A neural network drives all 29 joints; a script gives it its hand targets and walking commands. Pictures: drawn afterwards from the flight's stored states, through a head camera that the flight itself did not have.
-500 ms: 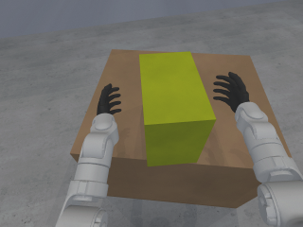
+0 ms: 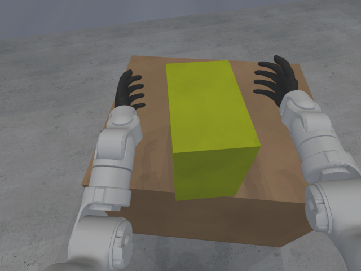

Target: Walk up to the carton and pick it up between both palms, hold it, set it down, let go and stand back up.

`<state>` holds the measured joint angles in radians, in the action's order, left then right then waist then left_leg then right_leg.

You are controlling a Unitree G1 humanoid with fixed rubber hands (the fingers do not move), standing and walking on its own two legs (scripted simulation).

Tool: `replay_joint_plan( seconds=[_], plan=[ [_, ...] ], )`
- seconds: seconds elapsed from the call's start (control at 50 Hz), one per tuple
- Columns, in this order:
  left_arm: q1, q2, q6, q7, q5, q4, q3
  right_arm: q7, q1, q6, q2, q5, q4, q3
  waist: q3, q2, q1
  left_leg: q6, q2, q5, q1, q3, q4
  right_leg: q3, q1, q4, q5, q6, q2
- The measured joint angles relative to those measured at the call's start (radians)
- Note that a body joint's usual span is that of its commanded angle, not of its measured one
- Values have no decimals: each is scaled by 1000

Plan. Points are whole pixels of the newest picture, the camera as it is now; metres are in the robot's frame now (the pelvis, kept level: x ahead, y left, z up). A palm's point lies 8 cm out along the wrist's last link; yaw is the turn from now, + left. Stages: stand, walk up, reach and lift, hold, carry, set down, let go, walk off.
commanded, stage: reach and lift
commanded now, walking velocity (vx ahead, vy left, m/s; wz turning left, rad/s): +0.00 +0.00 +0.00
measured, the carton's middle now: (201, 131) +0.48 -0.03 -0.03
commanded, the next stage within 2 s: none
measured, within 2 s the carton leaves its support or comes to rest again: neither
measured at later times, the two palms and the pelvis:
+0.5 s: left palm (132, 131) +0.42 +0.15 +0.05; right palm (280, 113) +0.45 -0.21 +0.08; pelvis -0.01 +0.00 -0.01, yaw +0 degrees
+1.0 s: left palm (147, 147) +0.42 +0.12 -0.02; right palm (266, 135) +0.46 -0.21 -0.02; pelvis +0.00 -0.04 -0.02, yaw +1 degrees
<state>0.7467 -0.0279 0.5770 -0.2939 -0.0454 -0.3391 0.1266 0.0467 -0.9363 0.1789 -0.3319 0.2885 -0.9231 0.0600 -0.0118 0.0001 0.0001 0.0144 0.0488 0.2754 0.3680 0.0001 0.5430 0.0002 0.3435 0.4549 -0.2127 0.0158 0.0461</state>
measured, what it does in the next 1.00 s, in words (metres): stands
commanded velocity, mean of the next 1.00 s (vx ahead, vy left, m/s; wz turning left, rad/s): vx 0.00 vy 0.00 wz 0.00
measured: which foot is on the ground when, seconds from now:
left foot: down 0.00-1.00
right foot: down 0.00-1.00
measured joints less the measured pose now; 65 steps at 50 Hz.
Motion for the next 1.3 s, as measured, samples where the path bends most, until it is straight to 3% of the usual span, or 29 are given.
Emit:
replay_joint_plan(
  seconds=[0.24, 0.66, 0.84, 1.1, 1.3],
  plan=[
    [28, 0, -159, 0, 36, -186, 30, 1, -25, -71, 0, 0, -111, 0, -36, 0, 0, 0, 0, -13, 71, 0, 0, 0, 71, -1, 13, 0, 0],
    [29, 0, -707, 23, 26, -662, 30, 27, -4, -342, 24, 0, -306, 0, -167, 0, -23, 15, 0, -53, 336, 0, 0, 0, 362, 50, 29, 7, 0],
    [29, 0, -876, 65, 14, -738, 49, -18, 20, -434, 72, 0, -306, -33, -188, 0, -23, 31, 0, -60, 427, 1, 0, 0, 482, 110, 7, 18, 0],
    [29, 0, -970, 114, 29, -767, 132, -84, 43, -510, 132, -67, -282, -46, -203, 0, -23, 41, 0, -52, 456, 1, 0, 0, 536, 164, -27, 18, 1],
    [29, 34, -998, 132, 124, -767, 191, -120, 43, -534, 216, -203, -281, -45, -211, 0, -23, 42, 0, -48, 456, 1, 0, 0, 539, 170, -35, 19, 1]
  ],
)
